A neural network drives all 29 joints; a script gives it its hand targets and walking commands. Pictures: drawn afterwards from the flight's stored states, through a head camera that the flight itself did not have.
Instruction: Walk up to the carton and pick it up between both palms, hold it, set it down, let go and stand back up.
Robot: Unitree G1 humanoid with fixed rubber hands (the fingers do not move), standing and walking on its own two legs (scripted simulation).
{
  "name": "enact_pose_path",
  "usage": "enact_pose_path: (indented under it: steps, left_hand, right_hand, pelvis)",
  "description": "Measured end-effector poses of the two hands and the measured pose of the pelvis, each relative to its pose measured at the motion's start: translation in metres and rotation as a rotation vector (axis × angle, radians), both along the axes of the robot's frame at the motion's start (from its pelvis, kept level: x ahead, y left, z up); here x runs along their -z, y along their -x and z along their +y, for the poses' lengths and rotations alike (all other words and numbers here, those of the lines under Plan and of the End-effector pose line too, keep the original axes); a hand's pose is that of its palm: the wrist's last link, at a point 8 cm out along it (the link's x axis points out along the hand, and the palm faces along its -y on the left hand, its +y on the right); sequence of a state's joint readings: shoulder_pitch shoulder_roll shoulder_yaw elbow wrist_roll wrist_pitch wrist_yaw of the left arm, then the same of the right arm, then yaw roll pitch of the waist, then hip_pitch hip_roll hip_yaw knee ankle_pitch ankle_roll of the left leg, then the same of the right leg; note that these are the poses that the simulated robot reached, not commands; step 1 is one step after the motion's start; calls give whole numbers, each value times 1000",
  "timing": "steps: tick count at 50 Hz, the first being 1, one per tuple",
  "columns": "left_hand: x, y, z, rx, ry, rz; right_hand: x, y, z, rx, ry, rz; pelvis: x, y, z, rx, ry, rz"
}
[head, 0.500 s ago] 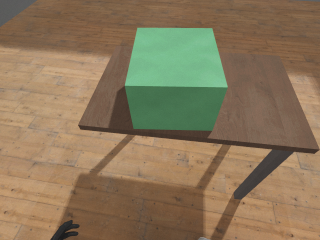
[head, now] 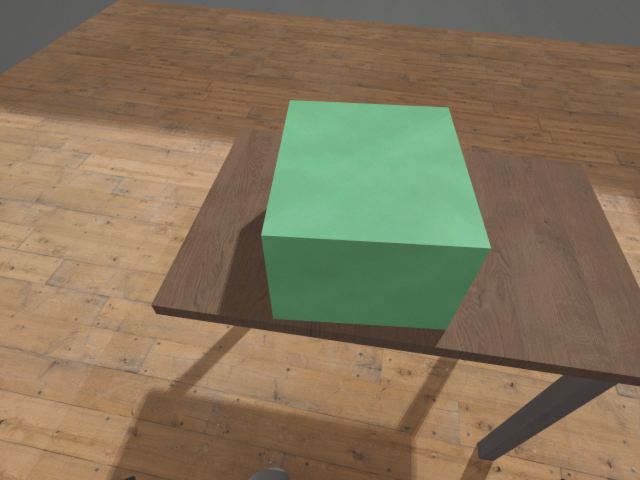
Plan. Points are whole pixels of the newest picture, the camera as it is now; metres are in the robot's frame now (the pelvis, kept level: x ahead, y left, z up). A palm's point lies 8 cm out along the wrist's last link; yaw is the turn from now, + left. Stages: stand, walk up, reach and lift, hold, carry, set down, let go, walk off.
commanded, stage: walk up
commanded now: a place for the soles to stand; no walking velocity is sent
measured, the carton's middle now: (364, 209) +0.52 -0.03 +0.03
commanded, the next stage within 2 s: reach and lift in 1.90 s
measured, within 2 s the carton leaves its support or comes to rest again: neither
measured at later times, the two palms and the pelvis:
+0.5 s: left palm out of the picture +0.09 +0.26 -0.09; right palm out of the picture +0.12 -0.32 -0.09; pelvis +0.03 -0.03 +0.01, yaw +1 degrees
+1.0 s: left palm out of the picture +0.09 +0.28 -0.09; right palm out of the picture +0.13 -0.31 -0.08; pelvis +0.03 -0.02 +0.01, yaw +1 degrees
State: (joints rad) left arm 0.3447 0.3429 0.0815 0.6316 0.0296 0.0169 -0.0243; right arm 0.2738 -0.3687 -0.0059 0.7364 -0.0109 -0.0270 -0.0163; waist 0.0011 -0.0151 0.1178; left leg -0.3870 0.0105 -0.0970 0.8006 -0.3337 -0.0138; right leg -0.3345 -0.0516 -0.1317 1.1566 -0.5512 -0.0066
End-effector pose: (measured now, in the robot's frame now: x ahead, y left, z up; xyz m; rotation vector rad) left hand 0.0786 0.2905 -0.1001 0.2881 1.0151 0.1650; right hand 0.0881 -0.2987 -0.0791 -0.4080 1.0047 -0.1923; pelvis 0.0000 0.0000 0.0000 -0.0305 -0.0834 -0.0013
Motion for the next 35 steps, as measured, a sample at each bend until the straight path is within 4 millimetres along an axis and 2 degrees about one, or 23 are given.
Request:
enact_pose_path:
  steps: [4,8,15,20,27,35]
  left_hand:
    - [-4,-7,-7,-5,-19,3]
    - [-7,-8,-21,-13,-44,28]
    - [-23,-9,-40,8,-60,94]
    - [-23,-12,-38,5,-58,104]
    - [-10,-17,-25,-13,-24,80]
    - [-8,-13,-19,-23,-18,89]
  right_hand:
    - [5,-8,-10,-3,-8,8]
    - [17,-13,-26,1,-33,25]
    - [15,-24,-37,9,-69,71]
    - [14,-28,-35,9,-64,83]
    - [9,-34,-24,7,-35,54]
    - [4,-39,-18,5,-29,35]
  pelvis:
    - [1,-8,-11,-3,-13,9]
    - [3,-14,-29,-6,-36,16]
    - [-12,-27,-44,-11,-59,48]
    - [-13,-31,-42,-13,-56,61]
    - [-7,-33,-27,-15,-32,43]
    - [-9,-31,-22,-14,-25,41]
